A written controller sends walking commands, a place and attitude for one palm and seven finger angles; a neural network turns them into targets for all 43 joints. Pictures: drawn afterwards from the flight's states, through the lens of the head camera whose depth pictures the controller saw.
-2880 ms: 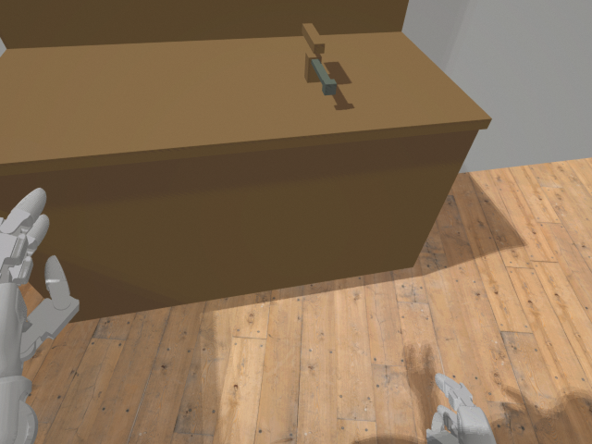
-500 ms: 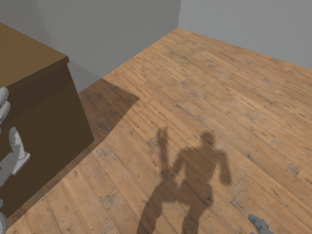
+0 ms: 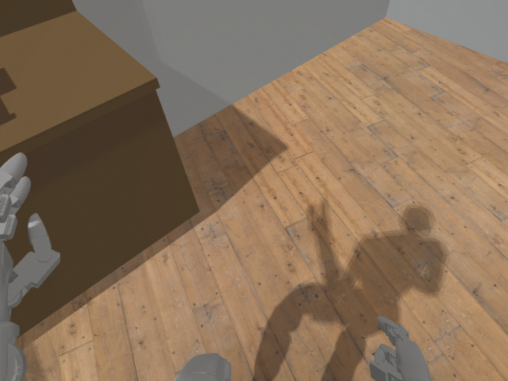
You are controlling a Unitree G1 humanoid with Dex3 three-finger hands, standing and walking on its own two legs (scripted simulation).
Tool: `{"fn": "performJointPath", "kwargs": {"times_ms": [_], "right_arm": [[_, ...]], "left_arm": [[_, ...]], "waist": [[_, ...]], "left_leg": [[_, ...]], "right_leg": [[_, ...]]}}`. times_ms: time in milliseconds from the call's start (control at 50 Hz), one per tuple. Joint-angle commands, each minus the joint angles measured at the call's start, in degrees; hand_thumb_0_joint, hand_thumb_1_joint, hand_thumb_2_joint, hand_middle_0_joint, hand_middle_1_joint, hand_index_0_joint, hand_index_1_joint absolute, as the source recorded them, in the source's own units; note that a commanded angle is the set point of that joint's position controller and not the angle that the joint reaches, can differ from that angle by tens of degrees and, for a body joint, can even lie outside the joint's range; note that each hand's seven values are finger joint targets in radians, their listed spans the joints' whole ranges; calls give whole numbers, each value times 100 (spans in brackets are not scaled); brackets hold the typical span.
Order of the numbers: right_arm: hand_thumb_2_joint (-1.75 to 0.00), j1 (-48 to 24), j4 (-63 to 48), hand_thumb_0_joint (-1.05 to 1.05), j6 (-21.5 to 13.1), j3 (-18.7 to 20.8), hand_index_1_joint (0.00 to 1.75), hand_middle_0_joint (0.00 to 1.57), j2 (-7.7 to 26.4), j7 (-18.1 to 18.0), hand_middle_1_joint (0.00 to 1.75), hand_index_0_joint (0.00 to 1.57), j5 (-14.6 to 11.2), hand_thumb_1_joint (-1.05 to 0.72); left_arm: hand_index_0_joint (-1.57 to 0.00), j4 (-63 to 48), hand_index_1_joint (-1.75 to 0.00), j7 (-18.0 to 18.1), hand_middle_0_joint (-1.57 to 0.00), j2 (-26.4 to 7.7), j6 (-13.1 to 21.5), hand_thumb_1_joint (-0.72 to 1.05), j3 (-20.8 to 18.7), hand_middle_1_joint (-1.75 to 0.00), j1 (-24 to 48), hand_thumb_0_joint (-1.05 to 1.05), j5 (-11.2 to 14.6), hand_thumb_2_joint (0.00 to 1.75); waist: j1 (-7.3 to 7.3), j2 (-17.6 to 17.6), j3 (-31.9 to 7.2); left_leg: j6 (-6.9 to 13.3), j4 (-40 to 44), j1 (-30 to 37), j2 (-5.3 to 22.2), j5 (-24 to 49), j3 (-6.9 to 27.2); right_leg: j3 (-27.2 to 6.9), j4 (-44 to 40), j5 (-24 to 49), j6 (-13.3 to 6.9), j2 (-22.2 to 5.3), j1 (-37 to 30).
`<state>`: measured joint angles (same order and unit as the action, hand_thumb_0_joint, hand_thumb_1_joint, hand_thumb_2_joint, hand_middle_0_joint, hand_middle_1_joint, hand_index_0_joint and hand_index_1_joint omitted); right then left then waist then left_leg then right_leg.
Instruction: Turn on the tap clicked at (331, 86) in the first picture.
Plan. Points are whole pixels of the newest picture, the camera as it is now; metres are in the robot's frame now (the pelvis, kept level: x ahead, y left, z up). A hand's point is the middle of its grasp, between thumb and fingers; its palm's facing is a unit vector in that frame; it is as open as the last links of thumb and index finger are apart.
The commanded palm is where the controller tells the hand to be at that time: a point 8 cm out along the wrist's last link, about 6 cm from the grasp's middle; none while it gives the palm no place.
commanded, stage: turn to face it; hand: left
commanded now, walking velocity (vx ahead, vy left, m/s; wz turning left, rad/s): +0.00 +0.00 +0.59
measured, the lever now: out of the picture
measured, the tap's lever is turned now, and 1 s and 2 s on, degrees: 0 0 0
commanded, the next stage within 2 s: take the last steps up to it in 0.56 s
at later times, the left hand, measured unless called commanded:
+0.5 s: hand (3, 318) +0.15 +0.24 +0.18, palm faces +0.58 -0.67 -0.46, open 7.4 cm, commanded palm +0.10 +0.27 +0.18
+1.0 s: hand out of the picture +0.06 +0.24 +0.18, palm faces +0.74 -0.57 -0.35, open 7.4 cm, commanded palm +0.00 +0.25 +0.18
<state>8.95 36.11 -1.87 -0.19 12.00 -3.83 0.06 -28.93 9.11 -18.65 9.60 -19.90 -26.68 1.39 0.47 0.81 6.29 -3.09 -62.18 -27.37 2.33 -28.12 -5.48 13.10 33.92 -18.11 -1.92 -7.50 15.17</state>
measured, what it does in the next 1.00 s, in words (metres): steps on the spot, turning left: left foot, then right foot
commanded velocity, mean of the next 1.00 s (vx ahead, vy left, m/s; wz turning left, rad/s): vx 0.11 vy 0.05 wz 0.29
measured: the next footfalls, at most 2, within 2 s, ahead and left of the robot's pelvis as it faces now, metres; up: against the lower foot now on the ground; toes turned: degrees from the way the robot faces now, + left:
left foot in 0.18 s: +0.06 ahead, +0.12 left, +0.00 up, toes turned +15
right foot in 0.52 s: +0.09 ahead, -0.15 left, +0.00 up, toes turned +8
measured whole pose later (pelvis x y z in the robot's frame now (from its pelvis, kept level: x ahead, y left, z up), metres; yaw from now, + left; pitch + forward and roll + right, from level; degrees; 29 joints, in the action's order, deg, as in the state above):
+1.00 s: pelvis -0.04 -0.07 -0.01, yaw +23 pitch -1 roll +1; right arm 14.3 35.3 -6.1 2.2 12.3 -4.0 0.0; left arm -27.4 10.3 -20.3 13.7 -21.1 -25.6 0.7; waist -0.2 -2.1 -0.5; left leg 1.3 -32.4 -11.6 0.9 -19.5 -5.1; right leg 6.5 53.8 -25.8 1.2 -4.7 26.0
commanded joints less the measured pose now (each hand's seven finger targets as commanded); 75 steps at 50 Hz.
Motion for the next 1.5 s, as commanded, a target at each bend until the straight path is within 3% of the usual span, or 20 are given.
{"fn": "performJointPath", "kwargs": {"times_ms": [0, 120, 140, 180, 200, 300, 460, 520, 620, 840, 880, 920, 1100, 1120, 1160, 1180, 1260, 1400, 1440, 1480], "right_arm": [[-90, -529, -1250, 0, -249, 165, 30, 20, 248, -133, 30, 20, 47, -90], [-90, -57, -1393, 0, -165, 317, 30, 20, 335, -132, 30, 20, 3, -90], [-90, 31, -1388, 0, -162, 365, 30, 20, 425, -139, 30, 20, -19, -90], [-90, 53, -1400, 0, -341, 431, 30, 20, 686, -36, 30, 20, -44, -90], [-90, 112, -1232, 0, -457, 426, 30, 20, 630, 29, 30, 20, -37, -90], [-90, -20, -1161, 0, -587, 448, 30, 20, 657, 205, 30, 20, -107, -90], [-90, -36, -971, 0, -698, 279, 30, 20, 604, 75, 30, 20, -99, -90], [-90, -179, -1029, 0, -660, 248, 30, 20, 460, 5, 30, 20, -91, -90], [-90, -552, -974, 0, -478, 121, 30, 20, 355, -111, 30, 20, -30, -90], [-90, 89, -1074, 0, -517, 324, 30, 20, 518, -70, 30, 20, 40, -90], [-90, 60, -1139, 0, -605, 370, 30, 20, 756, -81, 30, 20, 17, -90], [-90, 2, -881, 0, -717, 341, 30, 20, 634, -35, 30, 20, 12, -90], [-90, -99, -649, 0, -774, 282, 30, 20, 671, -22, 30, 20, -6, -90], [-90, -152, -641, 0, -740, 266, 30, 20, 613, -29, 30, 20, 5, -90], [-90, -251, -734, 0, -701, 322, 30, 20, 542, 17, 30, 20, -28, -90], [-90, -213, -664, 0, -694, 422, 30, 20, 672, 64, 30, 20, 13, -90], [-90, -303, -621, 0, -505, 194, 30, 20, 441, 77, 30, 20, 16, -90], [-90, -29, -863, 0, -614, 292, 30, 20, 467, -122, 30, 20, 21, -90], [-90, -9, -983, 0, -637, 400, 30, 20, 772, -139, 30, 20, -42, -90], [-90, -84, -855, 0, -688, 351, 30, 20, 616, -85, 30, 20, -22, -90]], "left_arm": [[-20, -1639, -30, 253, -20, -1321, 415, 90, -949, -30, -68, 0, 24, 90], [-20, -1859, -30, 350, -20, -1211, 359, 90, -920, -30, -236, 0, 91, 90], [-20, -1970, -30, 354, -20, -1242, 392, 90, -888, -30, -104, 0, 134, 90], [-20, -2094, -30, 255, -20, -1362, 594, 90, -948, -30, -116, 0, 191, 90], [-20, -1698, -30, 145, -20, -1619, 580, 90, -1164, -30, -392, 0, -1, 90], [-20, -2306, -30, 65, -20, -1213, 506, 90, -935, -30, -486, 0, 135, 90], [-20, -1180, -30, 21, -20, -946, 290, 90, -617, -30, 274, 0, 158, 90], [-20, -1032, -30, 107, -20, -1354, 162, 90, -664, -30, 891, 0, 145, 90], [-20, -1129, -30, 96, -20, -1270, 377, 90, -706, -30, 479, 0, 67, 90], [-20, -1265, -30, 279, -20, -1053, 593, 90, -668, -30, 241, 0, 72, 90], [-20, -1425, -30, 259, -20, -949, 746, 90, -540, -30, 510, 0, 79, 90], [-20, -1101, -30, 146, -20, -1160, 845, 90, -583, -30, 679, 0, -129, 90], [-20, -619, -30, 13, -20, -950, 671, 90, -368, -30, 802, 0, -104, 90], [-20, -552, -30, 23, -20, -1036, 663, 90, -434, -30, 867, 0, -124, 90], [-20, -474, -30, 51, -20, -1392, 664, 90, -733, -30, 994, 0, -79, 90], [-20, -558, -30, 24, -20, -1381, 728, 90, -717, -30, 1111, 0, -34, 90], [-20, -881, -30, -28, -20, -1266, 820, 90, -763, -30, 606, 0, -44, 90], [-20, -1286, -30, 173, -20, -1069, 730, 90, -610, -30, 540, 0, -29, 90], [-20, -1478, -30, 165, -20, -1001, 799, 90, -594, -30, 833, 0, -22, 90], [-20, -888, -30, 109, -20, -1234, 839, 90, -755, -30, 698, 0, -121, 90]], "waist": [[117, -1048, -1464], [-117, -762, -1804], [-275, -293, -1953], [-57, 1774, -1695], [-105, 1272, -1487], [-72, 1536, -1501], [15, 905, -1127], [49, -1704, -1072], [-15, -949, -931], [-121, -565, -1445], [-151, 1484, -1133], [-141, 1616, -632], [-11, 752, -717], [7, 271, -797], [105, -1929, -874], [55, -1699, -819], [-38, -979, -860], [-99, -315, -1091], [-153, 1502, -992], [-175, 1792, -726]], "left_leg": [[25, 1383, 79, 61, 189, -370], [118, 3431, 1354, -271, 1373, -653], [310, 3751, 2120, 43, 2414, -257], [1736, 3924, 3062, 2345, 7036, 2962], [1765, 3850, 2951, 2292, 6798, 3088], [1124, 3861, 1705, 1214, 4604, 1099], [805, 3443, 862, 1032, 2494, 1119], [151, 413, 5, -298, -320, 450], [0, -189, 1, -7, 283, 471], [451, 3850, 1595, -170, 492, -202], [1176, 4612, 2379, 1264, 1162, 1752], [1801, 4912, 1790, 2031, 878, 2902], [963, 3809, 502, 826, 549, 837], [845, 3080, 11, 656, 327, 665], [390, 145, -1353, -196, -441, 161], [273, -496, -1199, 15, -66, 726], [228, 355, -296, 393, 608, 449], [298, 3600, 1865, -53, 1017, -497], [907, 4398, 2505, 1309, 1197, 1517], [1654, 5065, 1949, 2212, 423, 2870]], "right_leg": [[-753, -764, 4553, -360, -1423, -1441], [-381, 451, 4459, -4, -1262, -1141], [-293, 1349, 3712, 248, -1041, -519], [-759, 3217, -2154, 662, 265, 1784], [-1151, 3527, -2008, 645, 226, 2116], [-818, 2068, -584, 683, 391, 986], [-638, -627, 73, 682, 689, -599], [-3173, -1866, 1605, -400, -1675, -260], [-1512, -1473, 2360, -419, -1143, -254], [-1734, -865, -411, -234, -1015, -389], [-656, 1226, -720, 337, 223, 1192], [-1063, 2810, -1335, 356, 180, 2181], [-268, -499, -104, 384, 564, -786], [-787, -889, -283, 219, 241, -1344], [-4385, -2212, -1495, -866, -1931, -1576], [-4573, -2495, -2142, -945, -2024, -1021], [-2237, -2080, -754, -675, -1376, -119], [-1307, -986, -1004, -223, -545, 127], [-599, 1297, -907, 262, 425, 1270], [-1055, 3028, -1546, 250, 285, 2080]]}}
